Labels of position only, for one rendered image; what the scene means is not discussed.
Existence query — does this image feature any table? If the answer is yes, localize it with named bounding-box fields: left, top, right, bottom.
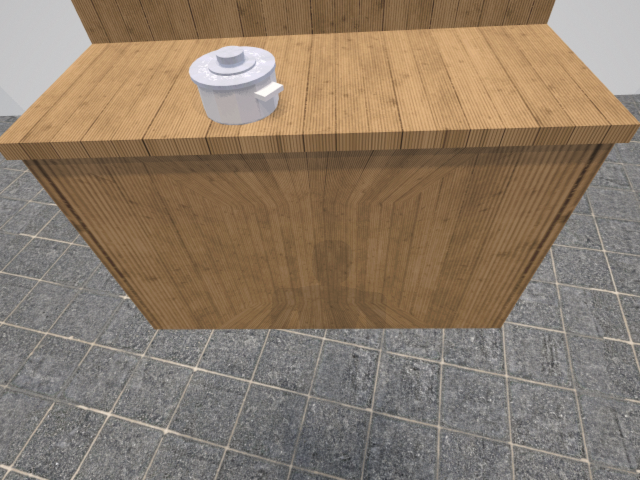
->
left=0, top=0, right=640, bottom=329

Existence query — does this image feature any pot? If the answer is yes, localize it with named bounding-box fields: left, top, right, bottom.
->
left=197, top=70, right=284, bottom=125

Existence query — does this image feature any lid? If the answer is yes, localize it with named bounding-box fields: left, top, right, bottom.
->
left=189, top=46, right=276, bottom=90

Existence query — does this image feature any knob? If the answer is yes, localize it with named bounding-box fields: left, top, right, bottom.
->
left=216, top=46, right=244, bottom=65

